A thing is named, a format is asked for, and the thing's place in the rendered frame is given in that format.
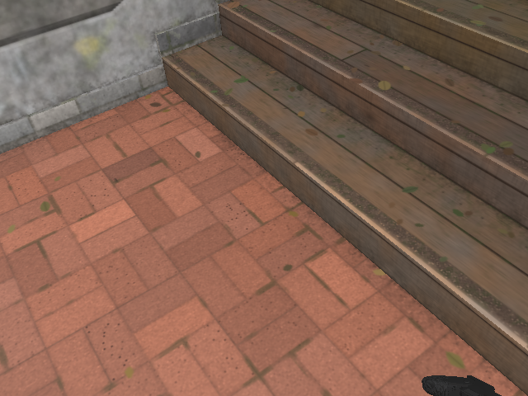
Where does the right robot hand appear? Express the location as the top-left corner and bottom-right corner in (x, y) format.
(422, 375), (501, 396)

